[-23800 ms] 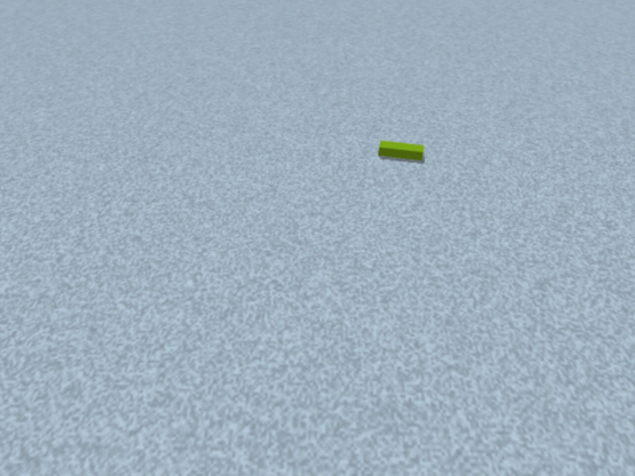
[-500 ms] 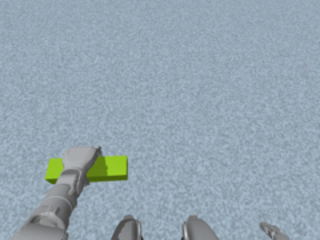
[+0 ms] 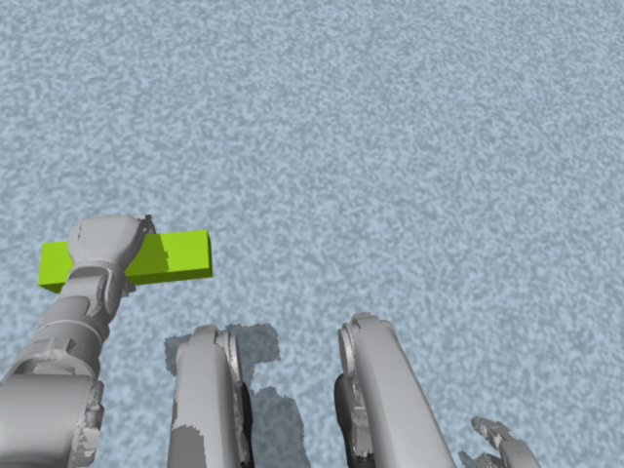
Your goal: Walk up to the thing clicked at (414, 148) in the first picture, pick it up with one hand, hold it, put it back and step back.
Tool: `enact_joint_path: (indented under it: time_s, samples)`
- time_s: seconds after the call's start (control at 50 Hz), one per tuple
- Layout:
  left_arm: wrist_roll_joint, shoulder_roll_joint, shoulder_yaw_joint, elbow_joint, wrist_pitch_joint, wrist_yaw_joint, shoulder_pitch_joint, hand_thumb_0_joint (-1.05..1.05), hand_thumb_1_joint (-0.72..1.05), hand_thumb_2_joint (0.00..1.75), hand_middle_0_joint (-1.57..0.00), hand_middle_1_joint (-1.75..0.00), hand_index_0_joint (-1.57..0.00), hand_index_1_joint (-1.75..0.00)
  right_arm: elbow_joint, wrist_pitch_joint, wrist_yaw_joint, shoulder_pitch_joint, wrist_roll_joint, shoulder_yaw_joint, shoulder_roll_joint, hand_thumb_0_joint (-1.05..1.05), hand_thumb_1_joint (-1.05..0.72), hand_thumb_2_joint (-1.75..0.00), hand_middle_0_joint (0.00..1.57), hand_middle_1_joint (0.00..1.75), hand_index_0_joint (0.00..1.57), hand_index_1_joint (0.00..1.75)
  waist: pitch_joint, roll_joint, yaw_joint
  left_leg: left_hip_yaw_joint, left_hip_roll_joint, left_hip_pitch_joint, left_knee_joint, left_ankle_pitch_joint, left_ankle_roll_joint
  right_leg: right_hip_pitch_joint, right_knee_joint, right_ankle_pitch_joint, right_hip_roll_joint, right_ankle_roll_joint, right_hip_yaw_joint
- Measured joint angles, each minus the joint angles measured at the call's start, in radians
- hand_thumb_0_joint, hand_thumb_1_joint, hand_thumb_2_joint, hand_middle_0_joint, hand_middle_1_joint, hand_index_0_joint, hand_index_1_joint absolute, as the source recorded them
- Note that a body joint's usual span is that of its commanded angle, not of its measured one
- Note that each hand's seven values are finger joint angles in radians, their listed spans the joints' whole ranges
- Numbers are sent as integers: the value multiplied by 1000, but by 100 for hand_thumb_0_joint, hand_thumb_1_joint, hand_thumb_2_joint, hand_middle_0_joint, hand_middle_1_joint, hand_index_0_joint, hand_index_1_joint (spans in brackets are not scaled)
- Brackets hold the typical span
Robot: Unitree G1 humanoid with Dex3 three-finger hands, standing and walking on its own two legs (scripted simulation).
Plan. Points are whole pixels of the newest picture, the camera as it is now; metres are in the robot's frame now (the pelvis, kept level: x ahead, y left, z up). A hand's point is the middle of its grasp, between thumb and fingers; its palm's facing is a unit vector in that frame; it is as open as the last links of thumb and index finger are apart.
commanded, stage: crouch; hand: left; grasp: from above
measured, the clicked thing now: (132, 261) +0.42 +0.24 -0.19
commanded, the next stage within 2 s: lower in 0.90 s
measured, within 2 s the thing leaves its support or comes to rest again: neither
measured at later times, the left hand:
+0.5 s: hand (141, 266) +0.43 +0.26 -0.27, palm faces -0.44 -0.02 -0.90, open 9.4 cm
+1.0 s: hand (151, 268) +0.44 +0.25 -0.32, palm faces -0.46 -0.04 -0.89, open 9.4 cm
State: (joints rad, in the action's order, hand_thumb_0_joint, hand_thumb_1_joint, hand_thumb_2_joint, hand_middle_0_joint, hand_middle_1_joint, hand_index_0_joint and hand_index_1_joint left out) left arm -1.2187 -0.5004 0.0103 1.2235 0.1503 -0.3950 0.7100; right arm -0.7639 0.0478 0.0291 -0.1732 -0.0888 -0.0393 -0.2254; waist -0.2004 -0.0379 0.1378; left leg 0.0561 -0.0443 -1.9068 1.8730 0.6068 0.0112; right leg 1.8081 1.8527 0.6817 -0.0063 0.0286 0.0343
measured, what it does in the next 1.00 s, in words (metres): lowers itself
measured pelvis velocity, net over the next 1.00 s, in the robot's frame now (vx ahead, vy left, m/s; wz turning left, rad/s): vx -0.02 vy -0.01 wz -0.08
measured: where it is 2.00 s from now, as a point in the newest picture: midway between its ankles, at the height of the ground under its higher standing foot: (299, 446)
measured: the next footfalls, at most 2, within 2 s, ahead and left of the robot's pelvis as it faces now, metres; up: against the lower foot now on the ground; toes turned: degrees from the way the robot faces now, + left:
none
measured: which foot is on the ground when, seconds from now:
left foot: down 0.00-1.00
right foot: down 0.00-1.00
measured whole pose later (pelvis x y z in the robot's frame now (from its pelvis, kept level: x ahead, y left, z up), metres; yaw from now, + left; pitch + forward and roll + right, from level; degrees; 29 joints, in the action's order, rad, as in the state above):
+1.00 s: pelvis -0.02 -0.01 -0.15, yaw -5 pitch +33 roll -7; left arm -1.26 -0.70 -0.11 1.45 0.22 -0.44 0.90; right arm -0.80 0.07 0.12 -0.12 -0.16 0.03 -0.26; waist -0.05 0.02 0.20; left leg 0.14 -0.06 -2.32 2.36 0.64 -0.01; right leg 2.21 2.33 0.71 -0.05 0.02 0.08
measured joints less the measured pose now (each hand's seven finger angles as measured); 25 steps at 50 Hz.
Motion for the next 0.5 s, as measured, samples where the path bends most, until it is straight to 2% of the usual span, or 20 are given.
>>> enact_joint_path:
  time_s: [0.12, 0.5]
  samples:
    - [-18, -39, -19, 45, 4, -25, 54, 0, 4, 61, -70, -63, -71, -60, -1, 13, 27, 27, -18, 5, -3, 0, -90, -90, 20, 30, 21, 30, 15, 16, 12, 21, -1, -99, 102, 20, -5, 90, 96, 23, -5, -4, 15]
    - [-42, -119, -80, 114, 32, -31, 124, 0, 6, 58, -68, -64, -69, -61, -10, 21, 84, 33, -49, 16, -18, 0, -91, -91, 20, 30, 20, 30, 84, 39, 40, 51, -17, -274, 315, 40, -7, 260, 298, 37, -30, 0, 29]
